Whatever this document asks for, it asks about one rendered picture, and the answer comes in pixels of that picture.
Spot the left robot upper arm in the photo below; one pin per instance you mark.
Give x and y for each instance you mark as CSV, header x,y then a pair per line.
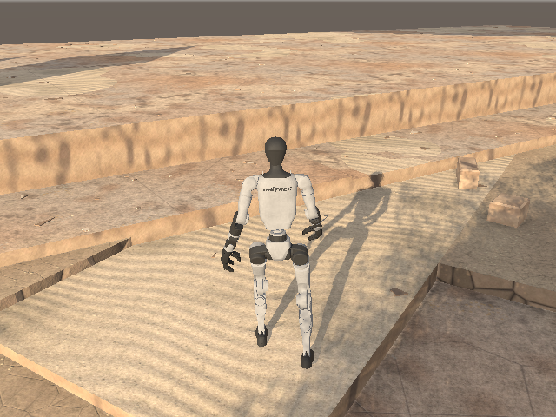
x,y
249,184

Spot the robot head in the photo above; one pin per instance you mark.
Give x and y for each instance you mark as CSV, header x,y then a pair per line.
x,y
275,149

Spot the robot left hand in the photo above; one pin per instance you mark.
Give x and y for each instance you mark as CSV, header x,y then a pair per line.
x,y
226,260

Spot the right robot upper arm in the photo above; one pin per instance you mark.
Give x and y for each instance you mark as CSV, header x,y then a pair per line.
x,y
304,183

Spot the robot left forearm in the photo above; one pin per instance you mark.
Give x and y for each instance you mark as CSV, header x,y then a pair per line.
x,y
233,235

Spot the right robot thigh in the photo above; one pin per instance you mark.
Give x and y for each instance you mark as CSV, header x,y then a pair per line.
x,y
300,258

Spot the robot right forearm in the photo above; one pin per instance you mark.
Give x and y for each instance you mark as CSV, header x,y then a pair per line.
x,y
316,223

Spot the robot right hand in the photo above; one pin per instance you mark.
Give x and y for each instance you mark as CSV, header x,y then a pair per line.
x,y
312,237

